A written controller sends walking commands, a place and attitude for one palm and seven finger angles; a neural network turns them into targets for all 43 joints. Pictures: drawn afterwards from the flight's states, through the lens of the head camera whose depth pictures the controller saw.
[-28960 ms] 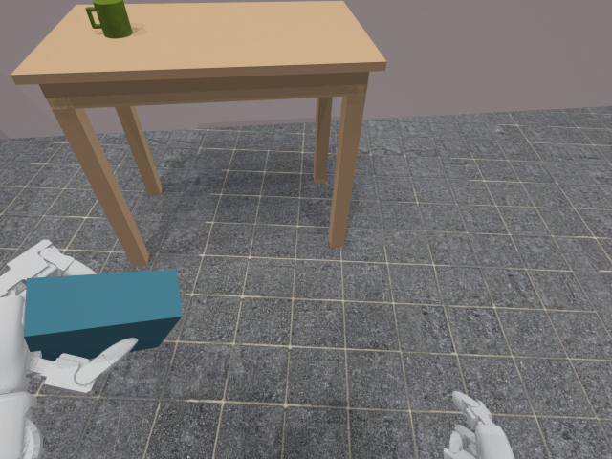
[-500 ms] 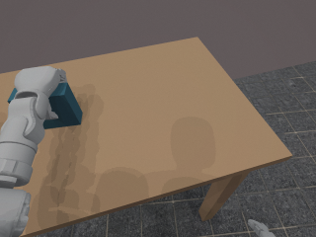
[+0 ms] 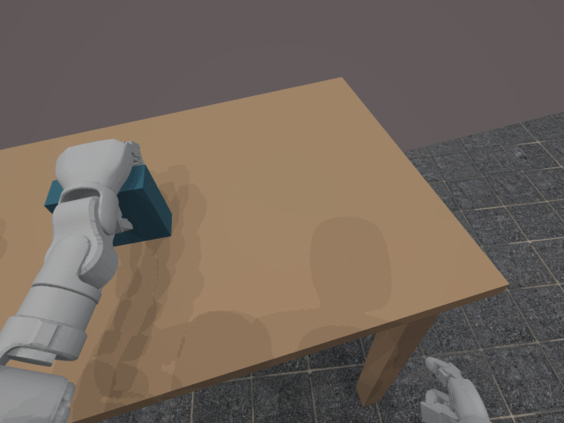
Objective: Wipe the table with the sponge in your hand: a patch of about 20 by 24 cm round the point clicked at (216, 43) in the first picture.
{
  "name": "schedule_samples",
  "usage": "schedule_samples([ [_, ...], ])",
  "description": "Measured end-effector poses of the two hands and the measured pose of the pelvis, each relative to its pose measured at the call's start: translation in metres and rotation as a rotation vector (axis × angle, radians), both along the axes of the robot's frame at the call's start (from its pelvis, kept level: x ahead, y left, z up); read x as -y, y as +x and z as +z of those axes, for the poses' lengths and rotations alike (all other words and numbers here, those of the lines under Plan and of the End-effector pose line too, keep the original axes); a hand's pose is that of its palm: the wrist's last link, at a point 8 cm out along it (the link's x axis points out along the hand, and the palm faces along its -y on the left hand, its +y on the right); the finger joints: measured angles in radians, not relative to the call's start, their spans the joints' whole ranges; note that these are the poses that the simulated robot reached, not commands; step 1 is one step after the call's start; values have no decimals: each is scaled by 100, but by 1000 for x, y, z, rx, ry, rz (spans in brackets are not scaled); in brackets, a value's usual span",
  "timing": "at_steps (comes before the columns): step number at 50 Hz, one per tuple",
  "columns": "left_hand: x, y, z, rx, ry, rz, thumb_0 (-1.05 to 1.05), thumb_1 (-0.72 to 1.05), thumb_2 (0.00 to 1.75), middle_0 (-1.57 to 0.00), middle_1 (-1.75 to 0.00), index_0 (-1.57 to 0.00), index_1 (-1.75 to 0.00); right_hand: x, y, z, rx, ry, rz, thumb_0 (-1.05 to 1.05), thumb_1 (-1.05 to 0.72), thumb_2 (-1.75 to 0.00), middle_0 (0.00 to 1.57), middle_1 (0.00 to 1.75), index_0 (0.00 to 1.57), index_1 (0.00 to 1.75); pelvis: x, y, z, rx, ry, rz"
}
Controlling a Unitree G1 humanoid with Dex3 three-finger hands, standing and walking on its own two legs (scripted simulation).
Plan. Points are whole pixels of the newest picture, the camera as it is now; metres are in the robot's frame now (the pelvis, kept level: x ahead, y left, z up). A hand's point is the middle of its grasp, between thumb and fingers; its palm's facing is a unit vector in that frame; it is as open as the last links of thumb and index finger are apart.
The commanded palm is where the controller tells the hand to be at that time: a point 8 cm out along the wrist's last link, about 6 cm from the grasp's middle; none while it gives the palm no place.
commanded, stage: wipe back along the middle lane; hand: left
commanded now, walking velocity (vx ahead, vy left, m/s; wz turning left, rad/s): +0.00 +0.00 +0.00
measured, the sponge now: (121, 217) +0.36 +0.30 +0.09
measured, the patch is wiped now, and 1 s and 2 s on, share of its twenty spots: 0.40 0.65 0.75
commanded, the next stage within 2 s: slide across to the third lane in 1.56 s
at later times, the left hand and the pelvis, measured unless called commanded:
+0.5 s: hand (108, 220) +0.32 +0.28 +0.14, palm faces +0.05 -0.01 -1.00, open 9.3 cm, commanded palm +0.28 +0.27 +0.16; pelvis -0.02 -0.02 +0.00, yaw -2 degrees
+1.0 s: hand (106, 245) +0.29 +0.26 +0.13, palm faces +0.12 -0.05 -0.99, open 9.2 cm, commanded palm +0.24 +0.25 +0.15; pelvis -0.02 -0.01 +0.00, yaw -2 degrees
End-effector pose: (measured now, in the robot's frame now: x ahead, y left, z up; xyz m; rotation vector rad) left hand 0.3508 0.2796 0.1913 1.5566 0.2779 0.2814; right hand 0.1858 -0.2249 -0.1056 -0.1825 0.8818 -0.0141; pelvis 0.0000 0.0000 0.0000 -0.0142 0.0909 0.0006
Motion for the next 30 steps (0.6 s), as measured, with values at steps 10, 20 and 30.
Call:
schedule_samples([
  [10, 5, -15, -1, 0, -6, -7, 0, -44, 109, -77, -145, -78, -150, 27, -25, 2, -1, -21, -60, 1, -91, -90, 20, 30, 20, 30, 10, -8, 0, 25, 4, -24],
  [20, 9, -39, -1, 33, -10, -15, 1, -43, 109, -75, -146, -77, -151, 42, -43, 0, -1, -22, -102, 1, -91, -90, 20, 30, 20, 30, 15, -16, -2, 39, 7, -43],
  [30, 14, -59, -3, 59, -12, -1, 2, -42, 108, -74, -147, -76, -152, 36, -36, 3, 42, 3, -98, 1, -91, -90, 20, 30, 20, 30, 16, -22, -3, 46, 8, -46],
])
